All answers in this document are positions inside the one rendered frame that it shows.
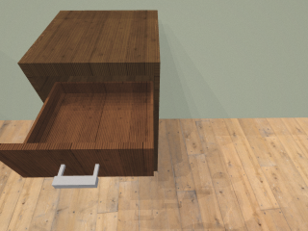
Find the drawer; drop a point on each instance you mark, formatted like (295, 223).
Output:
(83, 124)

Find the handle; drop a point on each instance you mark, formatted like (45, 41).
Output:
(76, 181)

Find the cabinet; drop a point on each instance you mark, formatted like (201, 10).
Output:
(98, 46)

